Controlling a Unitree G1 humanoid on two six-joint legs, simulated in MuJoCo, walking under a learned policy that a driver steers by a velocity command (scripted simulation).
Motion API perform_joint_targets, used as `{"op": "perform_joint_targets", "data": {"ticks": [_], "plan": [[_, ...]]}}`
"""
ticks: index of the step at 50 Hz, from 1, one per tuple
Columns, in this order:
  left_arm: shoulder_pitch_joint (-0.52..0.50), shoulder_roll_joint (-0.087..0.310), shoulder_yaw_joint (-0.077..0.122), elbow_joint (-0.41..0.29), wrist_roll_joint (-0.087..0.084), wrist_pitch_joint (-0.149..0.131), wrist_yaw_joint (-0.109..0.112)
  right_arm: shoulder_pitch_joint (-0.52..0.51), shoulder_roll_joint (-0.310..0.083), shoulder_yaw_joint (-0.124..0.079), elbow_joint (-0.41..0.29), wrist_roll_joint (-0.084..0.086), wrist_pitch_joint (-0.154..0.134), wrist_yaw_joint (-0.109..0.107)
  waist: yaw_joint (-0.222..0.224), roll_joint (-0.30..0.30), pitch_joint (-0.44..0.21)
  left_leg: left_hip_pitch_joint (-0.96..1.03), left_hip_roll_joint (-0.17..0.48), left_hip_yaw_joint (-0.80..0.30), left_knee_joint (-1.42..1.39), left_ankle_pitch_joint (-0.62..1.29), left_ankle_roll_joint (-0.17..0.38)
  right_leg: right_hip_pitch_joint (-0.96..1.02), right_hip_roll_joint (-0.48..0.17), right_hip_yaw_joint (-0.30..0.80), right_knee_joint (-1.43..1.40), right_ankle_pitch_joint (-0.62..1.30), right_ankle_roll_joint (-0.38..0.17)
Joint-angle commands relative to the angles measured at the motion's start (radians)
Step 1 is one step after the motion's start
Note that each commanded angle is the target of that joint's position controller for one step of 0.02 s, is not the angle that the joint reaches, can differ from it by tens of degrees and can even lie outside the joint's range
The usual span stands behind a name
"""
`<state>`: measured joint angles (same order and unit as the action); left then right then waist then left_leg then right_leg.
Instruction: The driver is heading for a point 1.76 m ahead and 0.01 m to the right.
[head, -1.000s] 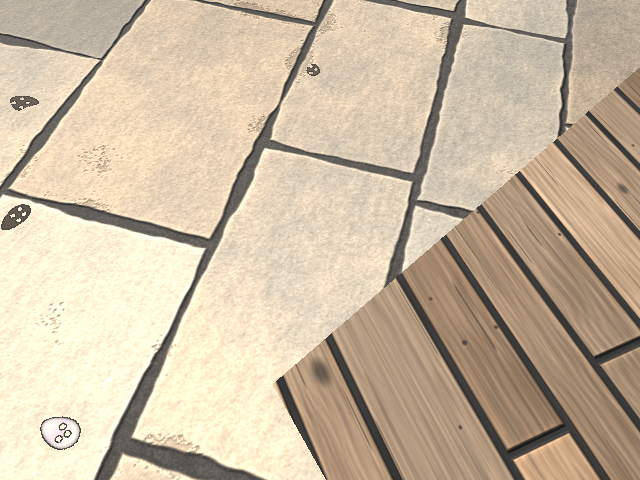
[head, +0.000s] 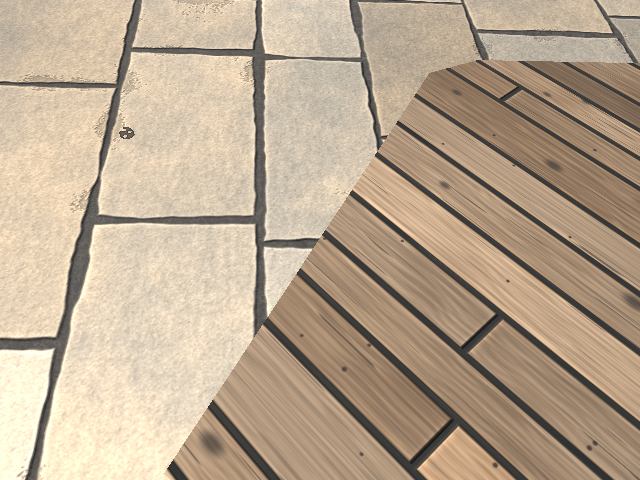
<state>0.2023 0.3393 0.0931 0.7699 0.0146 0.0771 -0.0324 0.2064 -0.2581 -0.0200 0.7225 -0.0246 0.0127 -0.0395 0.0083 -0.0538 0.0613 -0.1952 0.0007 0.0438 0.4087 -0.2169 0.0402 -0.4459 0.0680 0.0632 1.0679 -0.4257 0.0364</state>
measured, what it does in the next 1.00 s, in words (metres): steps on the spot: right foot, then left foot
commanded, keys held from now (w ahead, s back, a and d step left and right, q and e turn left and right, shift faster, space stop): e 0.14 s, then no key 0.74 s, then w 0.12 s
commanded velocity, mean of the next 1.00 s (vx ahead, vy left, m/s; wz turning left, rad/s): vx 0.01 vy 0.00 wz -0.22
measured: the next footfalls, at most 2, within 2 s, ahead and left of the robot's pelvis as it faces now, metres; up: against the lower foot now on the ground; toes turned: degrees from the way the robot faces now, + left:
right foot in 0.26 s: +0.00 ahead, -0.12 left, +0.00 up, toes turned -8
left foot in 0.64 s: +0.02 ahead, +0.08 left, +0.00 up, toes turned -11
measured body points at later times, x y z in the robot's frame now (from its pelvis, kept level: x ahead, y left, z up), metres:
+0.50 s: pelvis -0.02 -0.04 +0.00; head +0.00 -0.07 +0.45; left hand +0.17 +0.18 -0.10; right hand +0.00 -0.32 -0.14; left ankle -0.01 +0.10 -0.70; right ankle -0.04 -0.11 -0.75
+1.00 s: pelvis -0.01 -0.02 +0.00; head -0.02 -0.02 +0.45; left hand +0.07 +0.24 -0.15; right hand -0.02 -0.28 -0.15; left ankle -0.02 +0.09 -0.74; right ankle -0.04 -0.11 -0.74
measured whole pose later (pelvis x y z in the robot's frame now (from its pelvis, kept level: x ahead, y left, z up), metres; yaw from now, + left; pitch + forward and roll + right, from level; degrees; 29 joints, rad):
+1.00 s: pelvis -0.01 -0.02 +0.00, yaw -11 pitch -2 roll +0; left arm 0.26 0.26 0.01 1.03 0.02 0.02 0.01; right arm 0.26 -0.23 -0.01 1.01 -0.01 0.01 -0.02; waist 0.00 -0.01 0.01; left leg -0.13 -0.03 0.00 0.43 -0.29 0.04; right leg -0.19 0.05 0.03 0.50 -0.37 -0.06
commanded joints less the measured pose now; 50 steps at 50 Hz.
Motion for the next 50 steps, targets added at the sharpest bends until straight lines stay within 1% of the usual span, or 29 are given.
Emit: {"op": "perform_joint_targets", "data": {"ticks": [1, 5, 9, 11, 12, 13, 14, 15, 16, 17, 18, 19, 22, 24, 27, 29, 31, 32, 33, 34, 35, 38, 41, 44, 45, 47, 48, 49, 50], "plan": [[-0.022, 0.066, 0.01, -0.071, -0.003, 0.0, -0.012, 0.043, -0.16, -0.046, -0.043, 0.001, -0.014, -0.004, -0.032, 0.2, -0.076, 0.185, 0.254, -0.166, -0.093, 0.396, 0.169, -0.099, -0.023, -0.022, -0.032, -0.006, 0.02], [-0.062, 0.044, -0.004, -0.1, -0.006, 0.007, -0.021, 0.045, -0.177, -0.056, -0.039, -0.004, -0.014, 0.008, -0.044, 0.218, -0.075, 0.156, 0.281, -0.125, -0.083, 0.355, 0.171, -0.011, -0.051, -0.063, -0.192, -0.03, 0.005], [-0.054, 0.035, -0.014, -0.117, -0.017, -0.001, -0.017, 0.04, -0.204, -0.067, -0.027, -0.005, -0.009, 0.025, -0.041, 0.242, -0.096, 0.095, 0.286, -0.087, -0.027, 0.423, 0.156, 0.134, -0.034, -0.116, -0.364, -0.041, -0.033], [0.003, 0.019, -0.02, -0.099, -0.011, -0.013, -0.008, 0.017, -0.208, -0.068, -0.02, 0.009, -0.001, 0.031, 0.003, 0.215, -0.105, 0.051, 0.263, -0.054, 0.049, 0.398, 0.118, 0.25, -0.016, -0.136, -0.578, 0.096, -0.061], [0.025, 0.033, -0.021, -0.09, 0.004, -0.025, 0.002, 0.031, -0.198, -0.065, -0.01, 0.015, 0.003, 0.032, 0.02, 0.165, -0.104, -0.015, 0.241, -0.025, 0.107, 0.314, 0.064, 0.342, -0.026, -0.097, -0.736, 0.235, -0.071], [0.042, 0.104, -0.011, -0.093, 0.023, -0.041, 0.014, 0.068, -0.137, -0.05, -0.02, 0.008, 0.008, 0.039, 0.009, -0.044, -0.124, -0.174, 0.16, 0.052, 0.298, 0.052, -0.008, 0.467, -0.223, 0.167, -0.839, 0.274, -0.103], [0.029, 0.219, 0.01, -0.112, 0.009, -0.047, 0.016, 0.048, -0.068, -0.027, -0.067, 0.006, 0.018, 0.032, 0.002, -0.215, -0.085, -0.323, 0.004, 0.069, 0.403, -0.388, -0.054, 0.409, -0.462, 0.411, -0.81, 0.637, -0.244], [0.068, 0.163, 0.005, -0.091, 0.001, -0.051, 0.023, 0.004, -0.124, -0.037, -0.054, 0.004, 0.035, 0.02, 0.054, -0.115, -0.105, -0.269, 0.044, -0.045, 0.518, -0.396, -0.058, 0.353, -0.449, 0.352, -0.782, 0.638, -0.317], [0.006, 0.096, -0.021, -0.091, -0.001, -0.053, 0.025, 0.01, -0.131, -0.043, -0.038, 0.018, 0.043, 0.026, 0.009, -0.081, -0.062, -0.26, 0.047, -0.066, 0.551, -0.331, -0.055, 0.318, -0.38, 0.264, -0.791, 0.6, -0.302], [-0.063, 0.058, -0.035, -0.096, 0.002, -0.051, 0.029, 0.029, -0.136, -0.046, -0.016, 0.023, 0.041, 0.032, -0.023, -0.075, -0.033, -0.246, 0.053, -0.072, 0.528, -0.265, -0.053, 0.291, -0.314, 0.195, -0.803, 0.552, -0.257], [-0.087, 0.054, -0.039, -0.097, 0.0, -0.054, 0.036, 0.043, -0.149, -0.052, -0.002, 0.013, 0.039, 0.035, -0.032, -0.1, -0.029, -0.246, 0.045, -0.058, 0.525, -0.217, -0.055, 0.311, -0.274, 0.158, -0.797, 0.593, -0.232], [-0.082, 0.046, -0.043, -0.091, -0.002, -0.057, 0.041, 0.071, -0.15, -0.053, 0.019, 0.003, 0.039, 0.039, -0.032, -0.099, -0.053, -0.225, 0.037, -0.051, 0.532, -0.193, -0.061, 0.332, -0.253, 0.126, -0.783, 0.671, -0.228], [-0.047, 0.039, -0.052, -0.064, -0.003, -0.066, 0.042, 0.072, -0.112, -0.042, 0.039, 0.009, 0.043, 0.043, -0.02, -0.053, -0.081, -0.188, 0.028, -0.051, 0.465, -0.182, -0.072, 0.365, -0.253, 0.11, -0.77, 0.682, -0.23], [-0.034, 0.043, -0.054, -0.045, 0.002, -0.067, 0.043, 0.048, -0.095, -0.035, 0.043, 0.011, 0.048, 0.039, -0.005, -0.066, -0.064, -0.164, 0.025, -0.05, 0.373, -0.187, -0.072, 0.358, -0.252, 0.123, -0.771, 0.606, -0.231], [-0.028, 0.048, -0.056, -0.02, 0.008, -0.067, 0.043, 0.042, -0.089, -0.03, 0.06, 0.013, 0.047, 0.028, 0.006, -0.075, -0.056, -0.1, 0.009, -0.043, 0.252, -0.2, -0.059, 0.328, -0.254, 0.152, -0.76, 0.543, -0.237], [-0.035, 0.046, -0.059, -0.004, 0.007, -0.068, 0.047, 0.058, -0.083, -0.027, 0.08, 0.018, 0.041, 0.018, -0.003, -0.064, -0.063, -0.044, 0.001, -0.04, 0.153, -0.163, -0.048, 0.312, -0.254, 0.173, -0.745, 0.526, -0.232], [-0.061, 0.034, -0.066, 0.009, -0.004, -0.07, 0.052, 0.1, -0.065, -0.016, 0.11, 0.011, 0.024, 0.01, -0.044, -0.018, -0.074, 0.103, 0.02, -0.056, -0.072, 0.065, -0.034, 0.25, -0.231, 0.166, -0.719, 0.475, -0.181], [-0.045, 0.009, -0.075, 0.014, -0.004, -0.077, 0.051, 0.106, -0.093, -0.018, 0.119, 0.0, 0.009, 0.005, -0.036, 0.023, -0.099, 0.195, 0.089, -0.135, -0.098, 0.158, -0.025, 0.198, -0.208, 0.163, -0.71, 0.415, -0.139], [0.007, 0.003, -0.073, 0.026, -0.005, -0.079, 0.046, 0.065, -0.152, -0.025, 0.115, 0.001, -0.002, 0.007, 0.023, 0.099, -0.08, 0.166, 0.153, -0.204, -0.069, 0.244, 0.0, 0.189, -0.133, 0.107, -0.723, 0.313, -0.115], [0.008, 0.0, -0.074, 0.055, -0.002, -0.074, 0.046, 0.028, -0.136, -0.023, 0.127, 0.014, -0.006, 0.018, 0.021, 0.145, -0.053, 0.054, 0.152, -0.197, -0.064, 0.199, 0.02, 0.276, -0.099, 0.072, -0.761, 0.264, -0.103], [-0.008, 0.02, -0.07, 0.074, 0.0, -0.071, 0.049, 0.019, -0.095, -0.012, 0.132, 0.014, -0.012, 0.025, 0.005, 0.126, -0.035, 0.031, 0.126, -0.172, -0.075, 0.156, 0.006, 0.307, -0.105, 0.078, -0.756, 0.284, -0.103], [-0.003, 0.027, -0.065, 0.114, -0.002, -0.074, 0.048, 0.049, -0.091, -0.008, 0.176, 0.015, -0.018, 0.016, -0.009, 0.132, -0.034, 0.045, 0.102, -0.154, -0.099, 0.136, -0.006, 0.322, -0.124, 0.081, -0.739, 0.359, -0.107], [0.011, 0.006, -0.071, 0.161, -0.005, -0.078, 0.052, 0.051, -0.085, -0.005, 0.208, 0.016, -0.019, 0.013, -0.009, 0.089, -0.027, 0.068, 0.103, -0.154, -0.101, 0.123, 0.001, 0.299, -0.123, 0.078, -0.759, 0.333, -0.095], [0.02, 0.001, -0.074, 0.201, -0.005, -0.076, 0.056, 0.048, -0.08, -0.001, 0.237, 0.015, -0.019, 0.011, -0.01, 0.073, -0.015, 0.061, 0.102, -0.156, -0.108, 0.097, 0.006, 0.293, -0.123, 0.076, -0.77, 0.322, -0.089], [0.03, -0.001, -0.074, 0.215, -0.004, -0.075, 0.056, 0.06, -0.081, -0.002, 0.249, 0.013, -0.018, 0.011, -0.012, 0.072, -0.036, 0.068, 0.092, -0.154, -0.116, -0.007, 0.012, 0.296, -0.111, 0.067, -0.766, 0.242, -0.091], [0.033, 0.016, -0.066, 0.221, 0.002, -0.068, 0.054, 0.08, -0.122, -0.019, 0.261, 0.01, -0.008, 0.013, -0.023, 0.1, -0.007, 0.036, 0.083, -0.192, -0.125, -0.356, 0.055, 0.211, -0.054, 0.024, -0.681, -0.038, -0.112], [0.026, 0.004, -0.067, 0.216, 0.013, -0.066, 0.049, 0.093, -0.141, -0.028, 0.265, 0.007, -0.003, 0.016, -0.033, 0.13, 0.037, 0.019, 0.12, -0.258, -0.16, -0.502, 0.089, 0.136, -0.033, 0.001, -0.622, -0.116, -0.116], [-0.003, -0.003, -0.067, 0.201, 0.016, -0.067, 0.043, 0.132, -0.145, -0.033, 0.276, 0.01, 0.001, 0.017, -0.049, 0.155, 0.075, 0.013, 0.174, -0.342, -0.22, -0.613, 0.126, 0.051, -0.02, -0.023, -0.548, -0.127, -0.118], [-0.015, -0.029, -0.073, 0.189, 0.019, -0.073, 0.036, 0.151, -0.157, -0.04, 0.288, 0.01, 0.0, 0.017, -0.049, 0.201, 0.103, 0.017, 0.248, -0.427, -0.281, -0.658, 0.164, 0.008, -0.016, -0.08, -0.451, -0.057, -0.111]]}}
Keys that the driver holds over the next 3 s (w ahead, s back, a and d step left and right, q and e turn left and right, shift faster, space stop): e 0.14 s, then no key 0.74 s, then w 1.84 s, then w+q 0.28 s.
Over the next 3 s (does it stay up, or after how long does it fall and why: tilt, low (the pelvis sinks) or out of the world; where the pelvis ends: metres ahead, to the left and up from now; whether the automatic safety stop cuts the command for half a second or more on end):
stays up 0.97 -0.19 0.00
